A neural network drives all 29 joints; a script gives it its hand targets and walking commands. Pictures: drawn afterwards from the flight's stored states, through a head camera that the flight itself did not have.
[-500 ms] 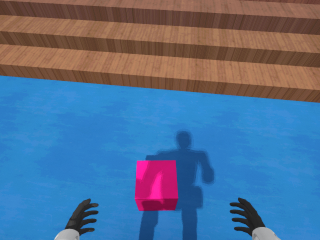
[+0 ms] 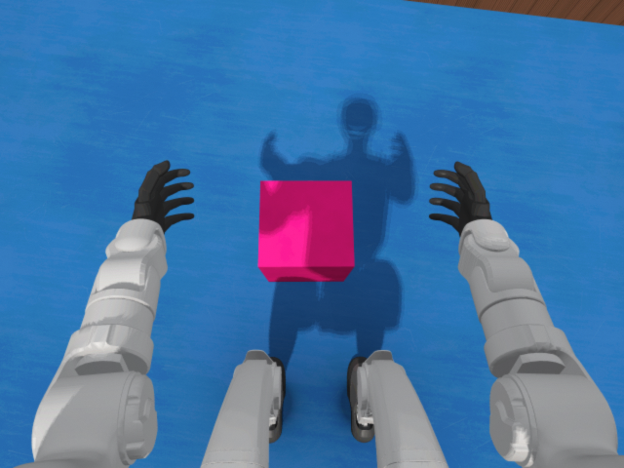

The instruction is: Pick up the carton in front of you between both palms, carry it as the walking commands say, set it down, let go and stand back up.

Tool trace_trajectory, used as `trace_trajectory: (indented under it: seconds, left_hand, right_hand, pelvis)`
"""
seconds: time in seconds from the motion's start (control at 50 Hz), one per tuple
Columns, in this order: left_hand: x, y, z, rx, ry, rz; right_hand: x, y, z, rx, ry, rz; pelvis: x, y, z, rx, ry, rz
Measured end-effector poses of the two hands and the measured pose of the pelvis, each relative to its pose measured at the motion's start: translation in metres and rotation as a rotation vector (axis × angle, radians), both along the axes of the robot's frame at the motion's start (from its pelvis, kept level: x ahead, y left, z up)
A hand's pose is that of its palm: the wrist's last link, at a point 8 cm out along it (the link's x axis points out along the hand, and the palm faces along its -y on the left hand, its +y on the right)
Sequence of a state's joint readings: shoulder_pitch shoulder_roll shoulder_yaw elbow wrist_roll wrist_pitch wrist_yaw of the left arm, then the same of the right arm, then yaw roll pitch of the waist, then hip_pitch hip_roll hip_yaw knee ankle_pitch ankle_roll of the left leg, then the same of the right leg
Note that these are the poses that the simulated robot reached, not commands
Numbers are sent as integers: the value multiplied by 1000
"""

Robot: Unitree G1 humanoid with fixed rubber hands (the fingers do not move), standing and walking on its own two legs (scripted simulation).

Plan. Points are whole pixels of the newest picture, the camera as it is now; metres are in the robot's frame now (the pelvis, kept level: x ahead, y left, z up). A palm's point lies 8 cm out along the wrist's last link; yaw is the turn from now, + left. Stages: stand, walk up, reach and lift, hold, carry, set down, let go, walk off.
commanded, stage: reach and lift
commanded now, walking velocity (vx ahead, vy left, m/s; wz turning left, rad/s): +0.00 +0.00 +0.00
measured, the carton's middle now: (306, 236) +0.51 +0.02 -0.55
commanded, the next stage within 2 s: none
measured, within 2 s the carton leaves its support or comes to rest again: neither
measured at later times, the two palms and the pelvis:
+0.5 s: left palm (185, 166) +0.52 +0.21 -0.16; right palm (427, 168) +0.53 -0.17 -0.17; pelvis +0.00 +0.00 -0.04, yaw +0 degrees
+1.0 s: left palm (221, 222) +0.50 +0.21 -0.41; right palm (393, 221) +0.51 -0.17 -0.41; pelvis -0.05 +0.00 -0.26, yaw +0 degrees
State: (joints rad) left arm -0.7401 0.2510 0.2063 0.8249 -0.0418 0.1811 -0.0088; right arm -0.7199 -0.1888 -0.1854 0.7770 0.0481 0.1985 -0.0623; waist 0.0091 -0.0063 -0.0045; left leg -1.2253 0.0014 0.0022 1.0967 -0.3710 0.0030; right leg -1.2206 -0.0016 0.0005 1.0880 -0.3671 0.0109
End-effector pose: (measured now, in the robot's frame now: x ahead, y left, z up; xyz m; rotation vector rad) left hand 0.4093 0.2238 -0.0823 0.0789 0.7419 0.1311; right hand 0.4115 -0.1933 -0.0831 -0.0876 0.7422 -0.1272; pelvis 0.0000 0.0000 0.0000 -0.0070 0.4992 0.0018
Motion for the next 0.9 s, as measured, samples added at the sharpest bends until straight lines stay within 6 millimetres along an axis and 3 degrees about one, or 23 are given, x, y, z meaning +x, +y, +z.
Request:
trace_trajectory:
  seconds: [0.16, 0.3, 0.4, 0.5, 0.62, 0.78, 0.9]
  left_hand:
    - [60, -4, -18, -17, -55, 16]
    - [106, -6, -32, -20, -98, 16]
    - [117, -7, -49, -22, -101, 15]
    - [114, -10, -81, -25, -81, 23]
    - [102, -12, -145, -23, -48, 37]
    - [93, -7, -241, -8, -58, 51]
    - [94, -9, -292, -10, -68, 55]
  right_hand:
    - [60, 14, -19, 15, -55, -19]
    - [107, 23, -34, 19, -99, -17]
    - [117, 25, -51, 20, -102, -12]
    - [114, 24, -83, 27, -83, -19]
    - [104, 24, -148, 26, -54, -23]
    - [98, 22, -243, 17, -63, -20]
    - [96, 23, -294, 17, -64, -23]
  pelvis:
    - [-17, 2, -18, -3, 131, 1]
    - [-16, 4, -26, -8, 233, 3]
    - [-6, 4, -26, -8, 302, 2]
    - [3, 4, -40, -9, 372, 0]
    - [3, 1, -85, -9, 433, 0]
    - [-18, -4, -171, -8, 402, 2]
    - [-37, -5, -228, -9, 312, 1]
